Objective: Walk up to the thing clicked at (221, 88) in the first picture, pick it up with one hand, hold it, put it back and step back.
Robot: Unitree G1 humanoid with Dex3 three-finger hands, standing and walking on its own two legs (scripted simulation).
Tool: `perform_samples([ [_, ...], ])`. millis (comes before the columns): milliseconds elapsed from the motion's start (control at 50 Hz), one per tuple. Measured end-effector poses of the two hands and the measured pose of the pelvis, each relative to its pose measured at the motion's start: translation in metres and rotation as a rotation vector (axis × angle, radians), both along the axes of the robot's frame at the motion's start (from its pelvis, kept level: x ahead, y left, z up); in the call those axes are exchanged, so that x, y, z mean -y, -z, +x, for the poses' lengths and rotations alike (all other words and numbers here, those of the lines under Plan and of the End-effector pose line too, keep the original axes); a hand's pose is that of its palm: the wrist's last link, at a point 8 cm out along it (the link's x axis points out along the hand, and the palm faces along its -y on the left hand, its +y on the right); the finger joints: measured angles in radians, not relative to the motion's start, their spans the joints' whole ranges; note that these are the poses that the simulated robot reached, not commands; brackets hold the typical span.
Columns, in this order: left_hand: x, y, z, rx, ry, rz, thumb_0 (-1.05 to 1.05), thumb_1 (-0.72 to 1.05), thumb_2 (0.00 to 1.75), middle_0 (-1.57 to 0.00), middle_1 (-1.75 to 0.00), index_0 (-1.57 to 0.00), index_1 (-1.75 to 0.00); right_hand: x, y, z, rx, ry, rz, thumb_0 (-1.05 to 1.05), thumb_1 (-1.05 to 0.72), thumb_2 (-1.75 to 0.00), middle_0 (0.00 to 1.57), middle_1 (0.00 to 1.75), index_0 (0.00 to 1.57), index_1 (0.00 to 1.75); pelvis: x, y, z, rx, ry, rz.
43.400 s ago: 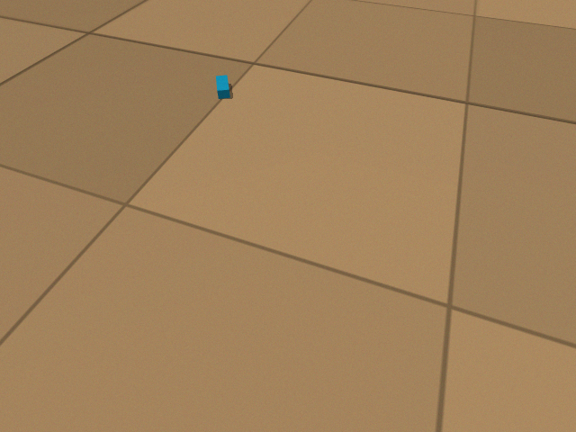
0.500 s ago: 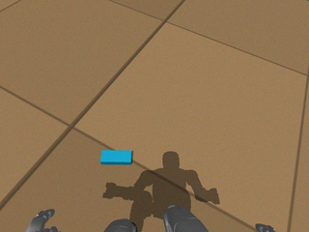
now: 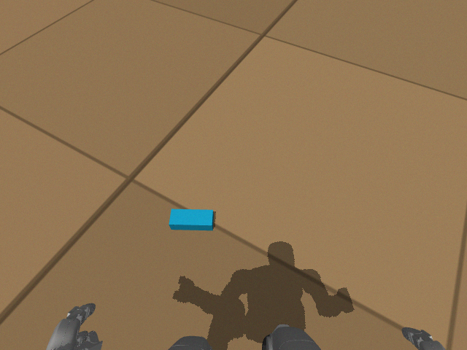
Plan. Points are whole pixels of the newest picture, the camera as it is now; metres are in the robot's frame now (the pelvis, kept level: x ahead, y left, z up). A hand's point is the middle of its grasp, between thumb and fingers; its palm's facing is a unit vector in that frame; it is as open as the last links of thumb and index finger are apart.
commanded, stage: step back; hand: left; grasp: from above
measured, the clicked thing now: (192, 219) +0.65 +0.20 -0.73
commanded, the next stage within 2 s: none
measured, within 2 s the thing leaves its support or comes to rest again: neither
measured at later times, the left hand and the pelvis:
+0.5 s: hand out of the picture -0.07 +0.23 -0.14, palm faces -0.05 -0.91 -0.41, open 7.4 cm; pelvis -0.16 -0.04 +0.00, yaw -4 degrees
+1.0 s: hand out of the picture -0.23 +0.22 -0.15, palm faces -0.03 -0.91 -0.41, open 7.4 cm; pelvis -0.34 -0.06 -0.01, yaw -3 degrees
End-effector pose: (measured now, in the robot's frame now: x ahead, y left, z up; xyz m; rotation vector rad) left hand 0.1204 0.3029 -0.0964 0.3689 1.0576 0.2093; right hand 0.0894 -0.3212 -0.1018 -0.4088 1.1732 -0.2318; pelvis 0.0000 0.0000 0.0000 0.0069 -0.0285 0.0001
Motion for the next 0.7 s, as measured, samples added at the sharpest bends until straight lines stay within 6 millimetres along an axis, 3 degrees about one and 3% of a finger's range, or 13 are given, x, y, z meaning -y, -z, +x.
perform_samples([
  [60, -0.008, 0.010, -0.013, 0.012, -0.008, -0.018, 0.01, 0.90, 0.89, -0.20, -0.30, -0.20, -0.30, -0.008, -0.001, -0.022, -0.012, -0.010, -0.012, 0.01, -0.91, -0.90, 0.21, 0.30, 0.20, 0.30, -0.005, 0.005, -0.021, 0.021, 0.002, 0.019],
  [200, -0.008, 0.009, -0.063, -0.043, -0.022, -0.028, 0.01, 0.90, 0.89, -0.20, -0.30, -0.20, -0.30, -0.012, -0.018, -0.063, 0.016, -0.004, -0.005, 0.01, -0.91, -0.90, 0.21, 0.30, 0.21, 0.30, 0.000, -0.007, -0.058, 0.010, 0.022, -0.025],
  [300, -0.002, 0.011, -0.106, -0.091, -0.006, -0.005, 0.01, 0.90, 0.89, -0.20, -0.30, -0.20, -0.30, 0.001, -0.017, -0.084, 0.081, 0.001, -0.007, 0.01, -0.90, -0.90, 0.21, 0.30, 0.21, 0.30, 0.011, -0.003, -0.091, 0.012, 0.060, -0.024],
  [400, 0.016, 0.014, -0.151, -0.112, 0.006, 0.025, 0.01, 0.90, 0.89, -0.20, -0.30, -0.20, -0.30, 0.028, 0.002, -0.112, 0.115, 0.012, 0.008, 0.01, -0.90, -0.90, 0.21, 0.30, 0.21, 0.30, 0.029, 0.011, -0.130, 0.025, 0.076, -0.040],
  [500, 0.033, 0.000, -0.199, -0.128, -0.007, 0.022, 0.01, 0.90, 0.89, -0.20, -0.30, -0.20, -0.30, 0.039, 0.006, -0.152, 0.076, 0.050, 0.030, 0.01, -0.91, -0.90, 0.21, 0.30, 0.21, 0.30, 0.037, 0.001, -0.161, 0.021, 0.064, 0.010],
  [620, 0.032, -0.009, -0.221, -0.067, -0.014, 0.044, 0.01, 0.90, 0.89, -0.20, -0.30, -0.21, -0.30, 0.038, 0.008, -0.210, -0.007, 0.023, 0.027, 0.01, -0.91, -0.90, 0.21, 0.30, 0.20, 0.30, 0.038, -0.002, -0.198, 0.006, 0.019, 0.020],
  [700, 0.023, 0.001, -0.232, 0.000, -0.016, 0.034, 0.01, 0.90, 0.89, -0.20, -0.30, -0.21, -0.30, 0.031, 0.014, -0.245, -0.053, -0.005, 0.011, 0.01, -0.91, -0.90, 0.21, 0.30, 0.20, 0.30, 0.033, 0.008, -0.228, 0.007, -0.025, 0.010],
])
